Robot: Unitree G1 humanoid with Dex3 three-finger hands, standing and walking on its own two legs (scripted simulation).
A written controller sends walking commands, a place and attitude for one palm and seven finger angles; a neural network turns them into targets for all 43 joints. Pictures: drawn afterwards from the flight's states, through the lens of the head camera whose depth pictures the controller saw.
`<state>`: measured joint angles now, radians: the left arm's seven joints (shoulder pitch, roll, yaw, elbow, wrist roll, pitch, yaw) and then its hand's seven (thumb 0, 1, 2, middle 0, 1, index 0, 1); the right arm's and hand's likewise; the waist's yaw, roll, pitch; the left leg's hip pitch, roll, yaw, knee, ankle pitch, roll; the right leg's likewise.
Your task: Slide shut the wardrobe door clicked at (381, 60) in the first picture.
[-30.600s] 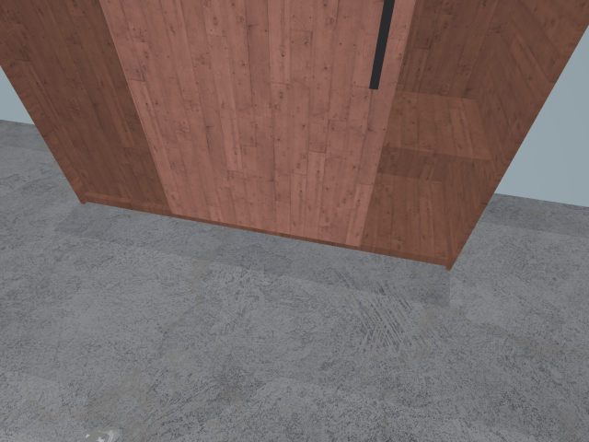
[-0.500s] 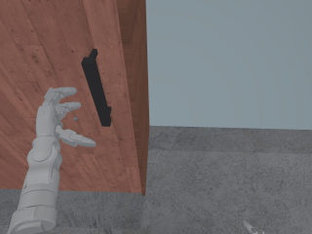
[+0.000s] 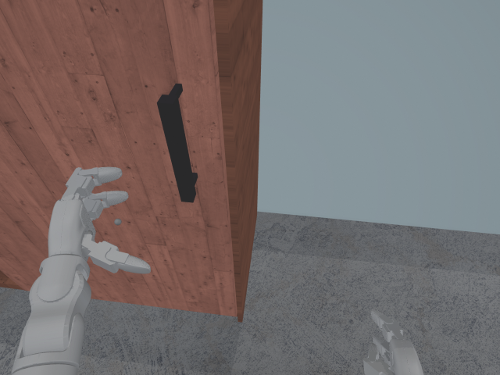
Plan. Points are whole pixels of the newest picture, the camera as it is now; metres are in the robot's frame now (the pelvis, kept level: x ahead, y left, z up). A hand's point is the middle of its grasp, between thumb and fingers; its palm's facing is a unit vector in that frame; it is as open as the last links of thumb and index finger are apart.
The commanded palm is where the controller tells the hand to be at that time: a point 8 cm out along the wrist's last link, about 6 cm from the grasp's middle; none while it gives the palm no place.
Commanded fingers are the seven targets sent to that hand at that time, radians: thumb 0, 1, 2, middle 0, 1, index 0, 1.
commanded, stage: slip the hand off the handle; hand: left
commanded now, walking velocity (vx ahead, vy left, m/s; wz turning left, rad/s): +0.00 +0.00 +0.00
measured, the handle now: (183, 147) +0.45 +0.18 +0.14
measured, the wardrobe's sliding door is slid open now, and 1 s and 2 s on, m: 0.00 0.00 0.00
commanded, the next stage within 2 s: draw the hand back to the body in 0.28 s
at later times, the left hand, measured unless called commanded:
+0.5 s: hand (120, 220) +0.28 +0.23 +0.13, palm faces +0.12 -0.99 -0.07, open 14.7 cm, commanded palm +0.24 +0.28 +0.14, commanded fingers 0.00 -0.55 0.20 -0.25 -1.15 -0.25 -1.15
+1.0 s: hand (79, 238) +0.23 +0.25 +0.15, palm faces +0.24 -0.95 -0.18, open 14.3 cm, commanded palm +0.19 +0.29 +0.16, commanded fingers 0.00 -0.15 0.39 -0.24 -0.92 -0.24 -0.92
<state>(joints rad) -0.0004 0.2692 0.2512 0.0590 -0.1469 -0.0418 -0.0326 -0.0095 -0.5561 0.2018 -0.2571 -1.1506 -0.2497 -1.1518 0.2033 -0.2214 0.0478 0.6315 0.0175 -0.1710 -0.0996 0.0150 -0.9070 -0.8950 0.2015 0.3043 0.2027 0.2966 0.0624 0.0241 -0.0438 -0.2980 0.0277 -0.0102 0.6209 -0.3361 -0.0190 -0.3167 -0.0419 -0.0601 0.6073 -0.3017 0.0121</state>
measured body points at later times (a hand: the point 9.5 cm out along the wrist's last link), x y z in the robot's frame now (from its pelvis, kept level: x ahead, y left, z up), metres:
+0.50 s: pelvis +0.00 -0.01 +0.00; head -0.01 -0.02 +0.45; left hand +0.27 +0.28 +0.13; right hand +0.16 -0.25 -0.09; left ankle -0.01 +0.13 -0.73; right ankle +0.01 -0.13 -0.73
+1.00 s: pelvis -0.01 +0.01 +0.00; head -0.04 +0.00 +0.45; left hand +0.21 +0.30 +0.17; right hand +0.19 -0.20 -0.05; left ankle -0.01 +0.13 -0.73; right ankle +0.01 -0.13 -0.73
